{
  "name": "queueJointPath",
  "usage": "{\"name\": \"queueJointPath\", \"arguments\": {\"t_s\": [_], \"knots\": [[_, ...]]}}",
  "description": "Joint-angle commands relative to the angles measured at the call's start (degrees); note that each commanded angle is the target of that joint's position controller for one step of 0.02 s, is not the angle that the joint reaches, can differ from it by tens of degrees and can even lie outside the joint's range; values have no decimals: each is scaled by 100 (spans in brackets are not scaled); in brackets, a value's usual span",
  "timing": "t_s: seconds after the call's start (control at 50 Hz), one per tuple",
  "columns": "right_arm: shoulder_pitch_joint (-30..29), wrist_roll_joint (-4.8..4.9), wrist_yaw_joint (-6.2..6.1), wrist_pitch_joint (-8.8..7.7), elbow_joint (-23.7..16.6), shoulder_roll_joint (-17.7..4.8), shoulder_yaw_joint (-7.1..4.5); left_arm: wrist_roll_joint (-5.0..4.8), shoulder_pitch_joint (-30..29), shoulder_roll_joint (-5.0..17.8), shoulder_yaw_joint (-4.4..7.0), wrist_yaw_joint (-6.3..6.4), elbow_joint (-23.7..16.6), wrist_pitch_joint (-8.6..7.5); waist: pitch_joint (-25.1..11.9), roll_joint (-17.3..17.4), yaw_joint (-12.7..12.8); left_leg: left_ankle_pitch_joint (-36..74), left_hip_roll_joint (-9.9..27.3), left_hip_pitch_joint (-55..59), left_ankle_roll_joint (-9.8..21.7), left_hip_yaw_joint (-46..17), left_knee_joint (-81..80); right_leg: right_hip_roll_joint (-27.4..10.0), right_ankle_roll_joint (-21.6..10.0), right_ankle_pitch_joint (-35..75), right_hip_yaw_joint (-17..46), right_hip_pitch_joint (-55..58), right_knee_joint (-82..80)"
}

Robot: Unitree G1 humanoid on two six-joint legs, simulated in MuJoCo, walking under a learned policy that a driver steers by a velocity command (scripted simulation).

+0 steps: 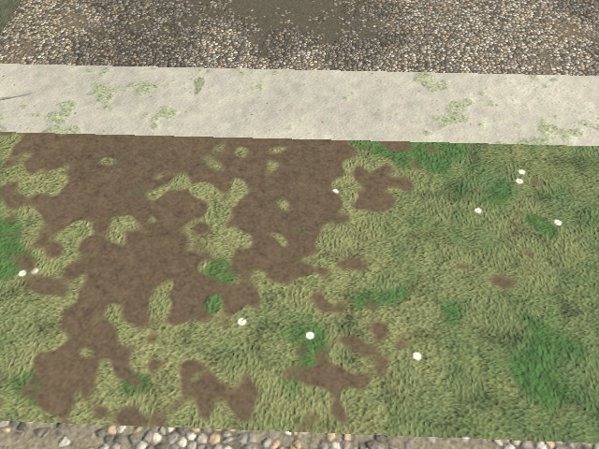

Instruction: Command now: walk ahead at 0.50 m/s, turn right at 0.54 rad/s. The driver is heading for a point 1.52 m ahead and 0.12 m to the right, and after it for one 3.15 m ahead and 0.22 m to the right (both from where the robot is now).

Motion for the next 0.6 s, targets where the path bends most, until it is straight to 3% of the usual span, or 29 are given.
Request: {"name": "queueJointPath", "arguments": {"t_s": [0.02, 0.04, 0.08, 0.14, 0.24, 0.36, 0.42, 0.44, 0.46, 0.48, 0.5, 0.52, 0.54, 0.56, 0.6], "knots": [[-667, 55, 96, -279, -959, -791, -137, -162, 1443, 1342, 438, 165, 135, 82, -959, -166, 668, 466, 6, -3712, 48, -1224, 2511, -2257, -1426, 359, 3770, 3520, -2048], [-560, 70, 79, -314, -900, -757, -129, -149, 1267, 1020, 355, 179, 182, 57, -431, 239, 370, 718, 208, -3375, 35, -1180, 1874, -1998, -1137, 1074, 3222, 2677, -2153], [-418, -111, 78, -116, -874, -664, -110, -177, 951, 779, 270, 207, 146, -40, -293, 184, 33, 759, 359, -2695, -107, -1208, 1212, -1470, -854, 1791, 2462, 1869, -2268], [-484, -168, 133, 113, -969, -542, -95, -201, 1135, 919, 289, 172, 198, -189, -352, -4, -43, 925, 325, -2603, -294, -1046, 605, -1166, -824, 2193, 2132, 1578, -2364], [-1664, -121, 179, 133, -1390, -531, -60, -197, 1657, 998, 317, 176, 259, -173, -128, -293, 368, 2061, 250, -3099, -441, -970, -854, -936, -503, 1875, 2186, 1784, -2396], [-2433, -62, 254, 17, -1634, -511, 22, -116, 2168, 930, 251, 246, 411, -203, -119, -404, 722, 2535, 2, -2895, -180, -843, -2111, -1158, -316, 2584, 2232, 2586, -2108], [-1935, -48, 229, -48, -1533, -715, -49, -84, 1917, 1084, 256, 299, 394, -244, -155, -496, 380, 1982, -206, -1936, 129, -857, -2622, -1339, -107, 3339, 2292, 2627, -1736], [-1417, -45, 186, -77, -1365, -835, -111, -77, 1834, 1139, 260, 298, 402, -262, -363, -477, 142, 1713, -384, -1284, 239, -783, -2774, -1253, -23, 4017, 2196, 2621, -1208], [-620, -64, 123, -138, -1126, -956, -176, -82, 1784, 1103, 237, 270, 424, -279, -775, -244, -251, 1826, -368, -271, 394, -800, -3122, -967, 90, 4079, 1917, 2416, -197], [302, -173, 31, -186, -1034, -1314, -264, -109, 1801, 806, 139, 240, 281, -315, -1510, 235, -598, 1066, 748, 1047, 703, -2014, -3238, -670, 211, 2671, 1666, 1604, 1319], [577, -222, 32, -128, -927, -1915, -427, -289, 2620, 342, 62, 213, 235, -308, -2044, 1602, -241, 710, 2170, 2326, 1534, -4771, -3803, 405, 467, -1332, 1097, -211, 3132], [229, -38, 90, -49, -917, -1459, -367, -91, 2393, 822, 115, 256, 353, -268, -1566, 845, -170, 85, 2069, 1837, 1564, -5322, -4171, 125, 390, -1669, 1384, -872, 3632], [-283, 13, 115, -43, -1018, -1024, -266, -63, 1865, 856, 132, 219, 284, -261, -762, 302, -83, 112, 1805, 1057, 1442, -4311, -4220, -148, 387, -1141, 1429, -949, 3592], [-537, -14, 137, -66, -1005, -771, -199, -59, 1542, 751, 93, 176, 211, -274, -449, 102, -26, 713, 1494, 531, 1294, -3603, -4354, -334, 404, -818, 1376, -853, 3313], [-526, 3, 107, -131, -838, -595, -130, 26, 1481, 655, 71, 101, 197, -183, -273, 455, 170, 1732, 1027, 24, 1032, -2665, -4534, -558, 505, -651, 1235, -529, 2856]]}}
Velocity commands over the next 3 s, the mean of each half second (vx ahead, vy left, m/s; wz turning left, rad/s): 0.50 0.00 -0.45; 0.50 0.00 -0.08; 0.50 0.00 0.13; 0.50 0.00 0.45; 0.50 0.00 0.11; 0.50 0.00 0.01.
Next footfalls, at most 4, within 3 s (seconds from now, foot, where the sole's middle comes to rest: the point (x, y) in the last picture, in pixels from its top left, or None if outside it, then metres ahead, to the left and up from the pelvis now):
0.48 left None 0.45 0.08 -0.75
1.00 right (386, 356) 0.65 -0.18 -0.75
1.56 left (332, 244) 0.98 -0.07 -0.75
2.08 right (374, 164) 1.27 -0.22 -0.75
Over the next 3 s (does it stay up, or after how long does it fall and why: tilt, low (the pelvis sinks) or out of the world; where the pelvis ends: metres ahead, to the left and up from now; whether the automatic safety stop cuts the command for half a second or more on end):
stays up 1.41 -0.08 0.02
